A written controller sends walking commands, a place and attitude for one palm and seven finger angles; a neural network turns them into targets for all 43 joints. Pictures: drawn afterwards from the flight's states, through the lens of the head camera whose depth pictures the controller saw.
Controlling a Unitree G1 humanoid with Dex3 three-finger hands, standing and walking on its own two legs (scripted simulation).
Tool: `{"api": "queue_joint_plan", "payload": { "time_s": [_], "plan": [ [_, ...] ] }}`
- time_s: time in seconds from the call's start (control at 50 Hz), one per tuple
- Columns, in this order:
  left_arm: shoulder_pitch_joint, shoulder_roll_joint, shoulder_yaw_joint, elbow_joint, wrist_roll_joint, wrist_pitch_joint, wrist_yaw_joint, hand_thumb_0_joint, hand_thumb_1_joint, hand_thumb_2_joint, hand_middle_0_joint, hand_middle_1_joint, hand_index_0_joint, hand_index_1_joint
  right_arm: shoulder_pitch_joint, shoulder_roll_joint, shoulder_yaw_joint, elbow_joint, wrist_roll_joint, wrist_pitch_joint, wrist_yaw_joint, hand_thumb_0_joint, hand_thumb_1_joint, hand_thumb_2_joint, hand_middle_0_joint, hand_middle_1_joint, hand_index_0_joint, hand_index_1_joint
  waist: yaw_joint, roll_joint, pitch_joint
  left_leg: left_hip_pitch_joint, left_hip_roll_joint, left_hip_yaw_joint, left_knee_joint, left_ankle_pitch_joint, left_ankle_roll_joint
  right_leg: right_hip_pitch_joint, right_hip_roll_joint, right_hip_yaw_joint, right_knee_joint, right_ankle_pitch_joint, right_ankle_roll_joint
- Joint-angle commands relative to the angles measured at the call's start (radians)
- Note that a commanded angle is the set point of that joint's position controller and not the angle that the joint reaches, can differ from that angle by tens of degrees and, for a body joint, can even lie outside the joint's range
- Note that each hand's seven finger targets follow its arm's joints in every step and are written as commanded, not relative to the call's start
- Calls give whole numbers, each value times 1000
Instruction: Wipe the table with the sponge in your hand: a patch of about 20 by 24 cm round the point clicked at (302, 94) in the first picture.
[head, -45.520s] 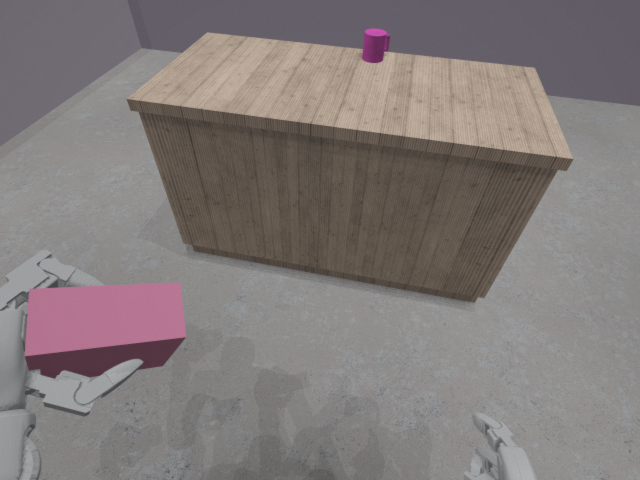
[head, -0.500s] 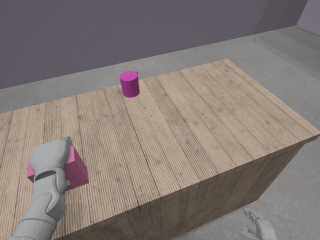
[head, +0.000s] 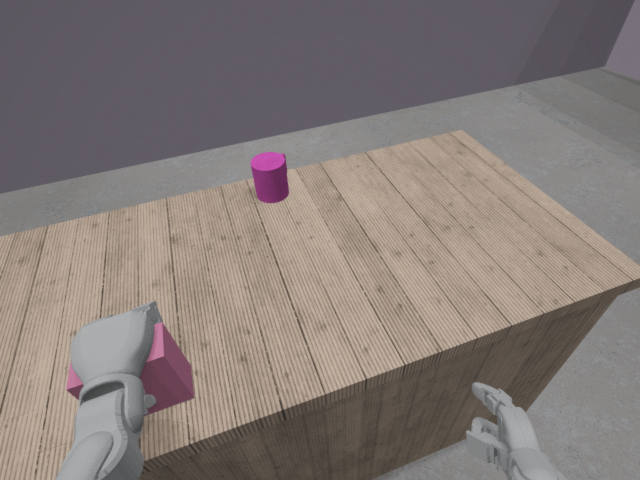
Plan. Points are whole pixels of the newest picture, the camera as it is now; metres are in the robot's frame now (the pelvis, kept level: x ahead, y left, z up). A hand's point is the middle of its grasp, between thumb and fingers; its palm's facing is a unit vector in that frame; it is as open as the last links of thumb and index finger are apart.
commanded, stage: lift the sponge slowly off the table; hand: left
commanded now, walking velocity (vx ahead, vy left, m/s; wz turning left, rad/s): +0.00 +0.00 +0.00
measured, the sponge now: (142, 382) +0.23 +0.29 -0.01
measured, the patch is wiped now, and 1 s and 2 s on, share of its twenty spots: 1.00 1.00 1.00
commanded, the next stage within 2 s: none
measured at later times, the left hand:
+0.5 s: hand (133, 375) +0.22 +0.28 +0.03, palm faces -0.03 -0.11 -0.99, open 9.8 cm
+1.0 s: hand (128, 364) +0.22 +0.27 +0.05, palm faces +0.00 -0.13 -0.99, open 9.8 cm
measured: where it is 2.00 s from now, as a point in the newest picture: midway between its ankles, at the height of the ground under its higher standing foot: outside the picture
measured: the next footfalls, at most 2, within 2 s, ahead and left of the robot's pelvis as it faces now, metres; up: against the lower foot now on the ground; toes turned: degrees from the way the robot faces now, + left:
none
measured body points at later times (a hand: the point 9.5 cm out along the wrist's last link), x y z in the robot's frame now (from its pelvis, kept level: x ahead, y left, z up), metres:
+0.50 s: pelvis -0.01 -0.01 +0.00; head -0.03 -0.04 +0.45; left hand +0.22 +0.28 +0.09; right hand +0.23 -0.22 -0.08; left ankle +0.00 +0.10 -0.73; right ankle -0.02 -0.11 -0.73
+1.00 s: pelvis -0.01 -0.01 +0.01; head -0.03 -0.04 +0.46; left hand +0.22 +0.28 +0.11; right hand +0.25 -0.21 -0.07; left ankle +0.00 +0.10 -0.73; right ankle -0.02 -0.11 -0.73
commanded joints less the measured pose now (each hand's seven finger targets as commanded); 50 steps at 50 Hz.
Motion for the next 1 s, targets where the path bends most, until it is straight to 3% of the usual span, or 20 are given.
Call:
{"api": "queue_joint_plan", "payload": {
  "time_s": [0.0, 0.04, 0.06, 0.14, 0.28, 0.34, 0.36, 0.44, 0.48, 0.5, 0.56, 0.62, 0.66, 0.74, 0.76, 0.82, 0.86, 0.92, 0.96, 0.98],
  "plan": [
    [-1, 53, 15, -98, -54, 13, -28, 0, 100, 1300, -1200, -1600, -1200, -1600, -201, -109, -38, -173, 3, -48, -10, 0, -900, -900, 200, 300, 200, 300, 8, -123, -78, 67, -11, -81, -61, 228, 6, 20, 19, 42, -62, 278, -58],
    [-43, 58, 17, -87, -41, 22, -25, 0, 100, 1300, -1200, -1600, -1200, -1600, -204, -111, -37, -165, 2, -48, -17, 0, -900, -900, 200, 300, 200, 300, 7, -124, -75, 67, -12, -80, -66, 218, 5, 11, 20, 45, -66, 260, -58],
    [-54, 104, 63, -110, -42, 22, -20, 0, 100, 1300, -1200, -1600, -1200, -1600, -205, -118, -40, -161, -1, -48, -20, 0, -900, -900, 200, 300, 200, 300, 15, -108, -88, 78, -13, -82, -69, 217, 6, 22, 22, 62, -69, 262, -63],
    [-74, 87, 34, -118, -32, 29, -30, 0, 100, 1300, -1200, -1600, -1200, -1600, -216, -109, -34, -162, -1, -52, -25, 0, -900, -900, 200, 300, 200, 300, 13, -111, -83, 85, -19, -82, -73, 219, 9, 33, 17, 56, -77, 253, -59],
    [-166, 123, 54, -165, -19, 8, -42, 0, 100, 1300, -1200, -1600, -1200, -1600, -218, -106, -36, -160, -6, -68, -37, 0, -900, -900, 200, 300, 200, 300, 16, -42, -99, 115, -20, -88, -90, 186, 17, 39, 21, 54, -97, 174, -65],
    [-157, 109, 47, -179, -22, -11, -44, 0, 100, 1300, -1200, -1600, -1200, -1600, -217, -103, -39, -159, -9, -78, -36, 0, -900, -900, 200, 300, 200, 300, 13, -61, -104, 129, -18, -87, -89, 215, 17, 46, 20, 57, -100, 209, -66],
    [-165, 167, 103, -193, -24, -19, -39, 0, 100, 1300, -1200, -1600, -1200, -1600, -214, -113, -42, -151, -14, -80, -38, 0, -900, -900, 200, 300, 200, 300, 18, -62, -118, 134, -17, -90, -91, 214, 17, 59, 22, 73, -103, 215, -69],
    [-188, 141, 72, -213, -15, -24, -40, 0, 100, 1300, -1200, -1600, -1200, -1600, -223, -107, -39, -148, -15, -87, -39, 0, -900, -900, 200, 300, 200, 300, 8, -70, -93, 136, -19, -84, -94, 226, 15, 54, 16, 72, -111, 241, -64],
    [-198, 171, 98, -231, -14, -22, -36, 0, 100, 1300, -1200, -1600, -1200, -1600, -227, -107, -39, -146, -16, -91, -43, 0, -900, -900, 200, 300, 200, 300, 20, -32, -108, 154, -21, -88, -98, 227, 19, 68, 17, 70, -117, 230, -67],
    [-203, 156, 85, -223, -15, -22, -37, 0, 100, 1300, -1200, -1600, -1200, -1600, -226, -103, -39, -144, -15, -93, -44, 0, -900, -900, 200, 300, 200, 300, 11, -59, -97, 151, -20, -84, -98, 228, 18, 63, 16, 72, -118, 231, -65],
    [-262, 221, 131, -242, -10, -22, -37, 0, 100, 1300, -1200, -1600, -1200, -1600, -235, -113, -39, -135, -17, -93, -51, 0, -900, -900, 200, 300, 200, 300, 15, -34, -100, 165, -18, -90, -114, 210, 16, 67, 17, 88, -136, 183, -69],
    [-286, 185, 95, -218, -4, -21, -45, 0, 100, 1300, -1200, -1600, -1200, -1600, -238, -107, -33, -130, -18, -102, -57, 0, -900, -900, 200, 300, 200, 300, 15, -37, -100, 177, -23, -86, -117, 214, 19, 68, 15, 72, -145, 184, -66],
    [-299, 230, 133, -254, -5, -31, -46, 0, 100, 1300, -1200, -1600, -1200, -1600, -237, -112, -36, -128, -21, -105, -59, 0, -900, -900, 200, 300, 200, 300, 17, -14, -126, 192, -22, -86, -119, 227, 18, 88, 16, 91, -146, 202, -70],
    [-244, 201, 116, -283, -6, -35, -51, 0, 100, 1300, -1200, -1600, -1200, -1600, -244, -103, -36, -136, -23, -108, -52, 0, -900, -900, 200, 300, 200, 300, 24, -19, -142, 206, -22, -83, -114, 286, 17, 115, 10, 79, -137, 287, -68],
    [-251, 242, 155, -284, -9, -31, -51, 0, 100, 1300, -1200, -1600, -1200, -1600, -240, -112, -37, -129, -24, -105, -52, 0, -900, -900, 200, 300, 200, 300, 23, -16, -133, 204, -20, -89, -122, 275, 15, 116, 14, 91, -145, 261, -71],
    [-250, 199, 112, -280, -7, -13, -60, 0, 100, 1300, -1200, -1600, -1200, -1600, -256, -106, -31, -135, -22, -105, -51, 0, -900, -900, 200, 300, 200, 300, 27, -25, -108, 209, -19, -89, -129, 276, 17, 107, 11, 74, -154, 255, -69],
    [-272, 247, 148, -307, -9, -4, -64, 0, 100, 1300, -1200, -1600, -1200, -1600, -265, -113, -30, -133, -23, -100, -52, 0, -900, -900, 200, 300, 200, 300, 27, -8, -102, 209, -18, -91, -142, 264, 14, 117, 12, 91, -161, 230, -71],
    [-257, 225, 129, -304, -9, 8, -79, 0, 100, 1300, -1200, -1600, -1200, -1600, -274, -108, -26, -135, -22, -97, -52, 0, -900, -900, 200, 300, 200, 300, 31, -36, -114, 222, -22, -85, -135, 293, 17, 135, 6, 82, -162, 284, -67],
    [-273, 263, 156, -354, -14, 6, -84, 0, 100, 1300, -1200, -1600, -1200, -1600, -276, -115, -27, -135, -23, -94, -51, 0, -900, -900, 200, 300, 200, 300, 27, -3, -126, 230, -18, -90, -144, 295, 15, 148, 8, 99, -162, 277, -72],
    [-281, 225, 122, -351, -13, 11, -90, 0, 100, 1300, -1200, -1600, -1200, -1600, -281, -107, -22, -143, -23, -94, -52, 0, -900, -900, 200, 300, 200, 300, 28, -13, -119, 233, -19, -88, -143, 299, 19, 145, 8, 77, -163, 279, -69]
  ]
}}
